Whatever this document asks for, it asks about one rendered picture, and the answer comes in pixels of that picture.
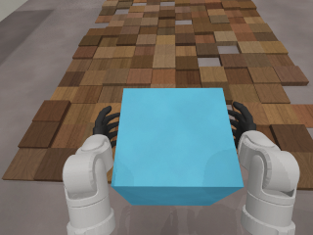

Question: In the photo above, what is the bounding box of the left robot hand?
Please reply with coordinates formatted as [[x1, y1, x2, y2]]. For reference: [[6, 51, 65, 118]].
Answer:
[[92, 106, 120, 148]]

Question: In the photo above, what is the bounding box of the carton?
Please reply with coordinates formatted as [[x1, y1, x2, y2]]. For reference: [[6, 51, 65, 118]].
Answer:
[[111, 87, 245, 206]]

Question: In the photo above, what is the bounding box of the robot left forearm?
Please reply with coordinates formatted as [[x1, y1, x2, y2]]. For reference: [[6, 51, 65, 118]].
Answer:
[[63, 134, 116, 235]]

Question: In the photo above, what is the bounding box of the right robot hand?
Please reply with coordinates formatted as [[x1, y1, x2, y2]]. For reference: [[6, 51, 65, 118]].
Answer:
[[227, 101, 256, 149]]

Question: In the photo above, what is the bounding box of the robot right forearm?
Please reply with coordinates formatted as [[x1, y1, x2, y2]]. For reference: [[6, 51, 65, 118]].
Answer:
[[237, 130, 300, 235]]

